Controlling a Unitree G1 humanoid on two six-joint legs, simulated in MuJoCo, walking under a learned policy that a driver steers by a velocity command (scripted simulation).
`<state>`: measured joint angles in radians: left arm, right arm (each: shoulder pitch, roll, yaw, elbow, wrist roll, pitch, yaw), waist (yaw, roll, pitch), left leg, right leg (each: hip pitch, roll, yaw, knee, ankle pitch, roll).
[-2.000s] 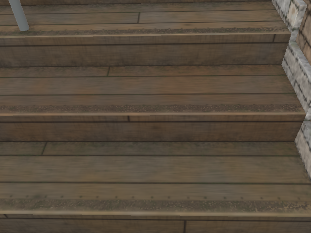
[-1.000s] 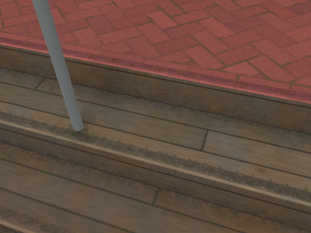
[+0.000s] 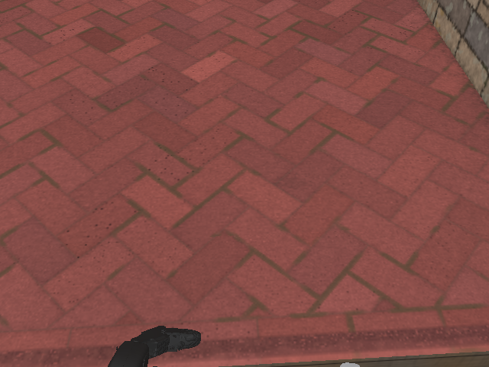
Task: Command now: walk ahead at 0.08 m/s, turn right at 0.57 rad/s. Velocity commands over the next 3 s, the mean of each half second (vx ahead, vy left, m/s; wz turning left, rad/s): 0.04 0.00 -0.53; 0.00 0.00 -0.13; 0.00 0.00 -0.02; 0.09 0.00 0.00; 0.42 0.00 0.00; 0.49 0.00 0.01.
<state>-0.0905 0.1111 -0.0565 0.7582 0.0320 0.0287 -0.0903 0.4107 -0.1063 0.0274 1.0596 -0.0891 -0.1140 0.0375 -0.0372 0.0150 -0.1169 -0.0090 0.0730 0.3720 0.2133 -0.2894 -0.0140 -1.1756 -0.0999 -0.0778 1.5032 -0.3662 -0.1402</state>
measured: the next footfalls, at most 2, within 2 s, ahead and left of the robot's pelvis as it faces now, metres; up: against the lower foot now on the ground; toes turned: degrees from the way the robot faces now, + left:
right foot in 0.04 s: +0.18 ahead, -0.12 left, +0.15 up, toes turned -19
left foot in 0.56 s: +0.21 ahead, +0.11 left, +0.15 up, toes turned -16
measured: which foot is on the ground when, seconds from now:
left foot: down 0.00-0.08, up 0.10-0.54, down 0.56-1.00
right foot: up 0.00-0.02, down 0.04-1.00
